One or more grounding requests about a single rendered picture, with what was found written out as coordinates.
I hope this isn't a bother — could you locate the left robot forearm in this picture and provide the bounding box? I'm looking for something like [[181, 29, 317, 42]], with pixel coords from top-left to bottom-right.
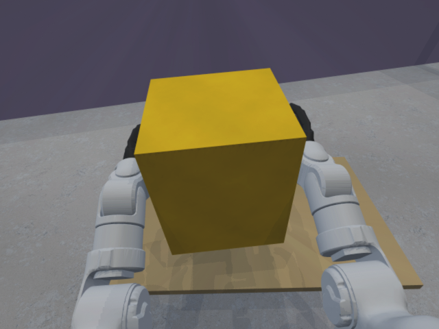
[[71, 158, 150, 329]]

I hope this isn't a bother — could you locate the right robot forearm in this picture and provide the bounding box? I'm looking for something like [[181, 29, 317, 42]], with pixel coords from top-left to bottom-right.
[[297, 141, 407, 305]]

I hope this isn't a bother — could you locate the right robot hand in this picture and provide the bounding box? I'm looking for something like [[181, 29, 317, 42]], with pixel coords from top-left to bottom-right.
[[290, 103, 314, 141]]

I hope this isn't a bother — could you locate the carton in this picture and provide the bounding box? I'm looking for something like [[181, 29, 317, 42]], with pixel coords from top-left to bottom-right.
[[134, 68, 307, 255]]

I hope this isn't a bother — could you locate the left robot upper arm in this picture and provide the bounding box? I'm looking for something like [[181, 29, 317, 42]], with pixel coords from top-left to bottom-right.
[[73, 283, 152, 329]]

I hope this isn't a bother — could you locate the right robot upper arm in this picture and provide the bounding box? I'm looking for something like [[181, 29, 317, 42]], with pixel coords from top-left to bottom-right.
[[321, 260, 439, 329]]

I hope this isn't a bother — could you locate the table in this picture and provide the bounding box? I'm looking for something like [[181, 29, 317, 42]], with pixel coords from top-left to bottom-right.
[[109, 157, 424, 329]]

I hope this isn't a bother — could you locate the left robot hand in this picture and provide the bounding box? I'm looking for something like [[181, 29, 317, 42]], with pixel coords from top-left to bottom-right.
[[123, 124, 141, 159]]

